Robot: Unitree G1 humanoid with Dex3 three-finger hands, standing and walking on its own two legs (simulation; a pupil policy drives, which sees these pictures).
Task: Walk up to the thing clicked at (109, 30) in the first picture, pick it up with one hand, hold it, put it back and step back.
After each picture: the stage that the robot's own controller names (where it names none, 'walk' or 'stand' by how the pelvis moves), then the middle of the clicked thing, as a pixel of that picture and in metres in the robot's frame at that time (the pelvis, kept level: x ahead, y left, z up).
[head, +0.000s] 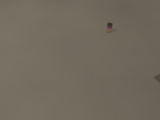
stand; (109, 27) +1.72 -0.37 -0.72
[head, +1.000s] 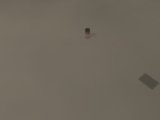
walk; (87, 33) +1.63 +0.05 -0.70
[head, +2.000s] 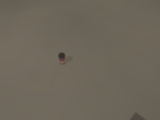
walk; (62, 58) +1.09 +0.25 -0.71
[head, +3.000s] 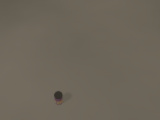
walk; (58, 98) +0.66 +0.18 -0.70
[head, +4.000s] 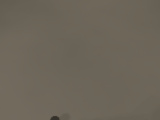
walk; out of the picture +0.41 +0.16 -0.70
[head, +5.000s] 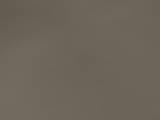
stand; out of the picture +0.36 +0.15 -0.71
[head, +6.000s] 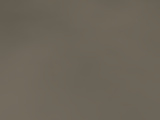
stand; out of the picture +0.35 +0.14 -0.72
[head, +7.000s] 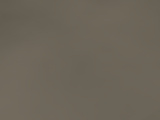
stand; out of the picture +0.34 +0.15 -0.73
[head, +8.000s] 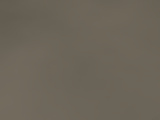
stand; out of the picture +0.34 +0.14 -0.73
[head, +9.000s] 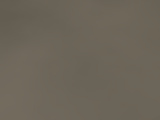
stand; out of the picture +0.33 +0.14 -0.73
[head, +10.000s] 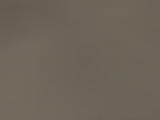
go down; out of the picture +0.34 +0.13 -0.72
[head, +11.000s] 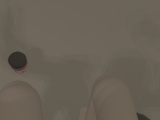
go down; (19, 63) +0.42 +0.19 -0.29
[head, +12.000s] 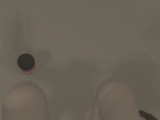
close in; (27, 64) +0.42 +0.19 -0.30
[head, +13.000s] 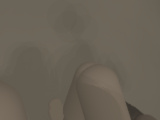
close in; out of the picture +0.41 +0.24 -0.22
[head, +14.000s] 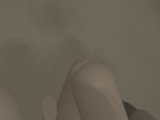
close; out of the picture +0.41 +0.25 -0.22
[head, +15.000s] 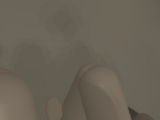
lift; out of the picture +0.35 +0.23 -0.21
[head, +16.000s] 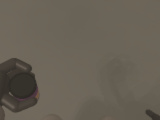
lift; (26, 90) +0.31 +0.17 +0.01
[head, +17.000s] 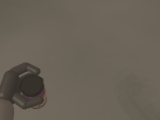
hold; (34, 92) +0.31 +0.16 +0.02
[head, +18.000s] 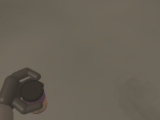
hold; (34, 97) +0.30 +0.16 +0.01
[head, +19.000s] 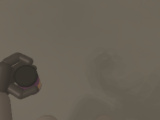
crouch; (29, 81) +0.36 +0.17 -0.05
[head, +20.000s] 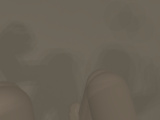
lower; out of the picture +0.41 +0.24 -0.15
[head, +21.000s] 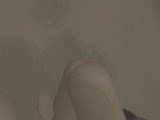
lower; out of the picture +0.41 +0.28 -0.23
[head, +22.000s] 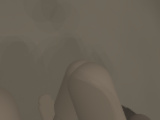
lower; out of the picture +0.41 +0.27 -0.23
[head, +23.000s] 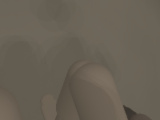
lower; out of the picture +0.41 +0.27 -0.23
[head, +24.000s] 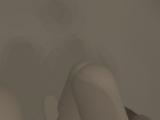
lower; out of the picture +0.39 +0.26 -0.23
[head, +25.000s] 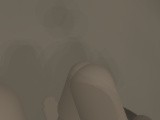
open; out of the picture +0.39 +0.24 -0.23
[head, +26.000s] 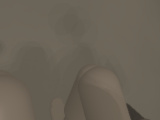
stand; out of the picture +0.39 +0.23 -0.24
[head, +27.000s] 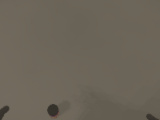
stand; (53, 111) +0.36 +0.14 -0.57
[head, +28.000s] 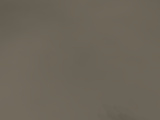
stand; out of the picture +0.34 +0.14 -0.66
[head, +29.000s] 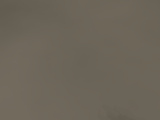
stand; out of the picture +0.34 +0.14 -0.67
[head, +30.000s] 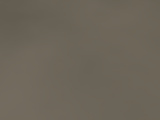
stand; out of the picture +0.36 +0.13 -0.72
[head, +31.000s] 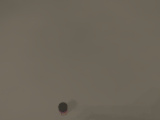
walk; (63, 109) +0.44 +0.10 -0.70
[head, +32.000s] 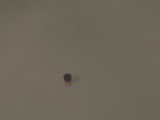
walk; (67, 80) +0.75 +0.15 -0.70
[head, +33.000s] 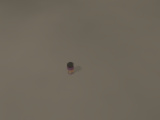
stand; (70, 68) +1.01 +0.15 -0.70
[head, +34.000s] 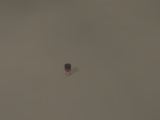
stand; (67, 69) +1.00 +0.14 -0.73
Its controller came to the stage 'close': yes
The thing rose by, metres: 0.72
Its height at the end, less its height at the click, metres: +0.00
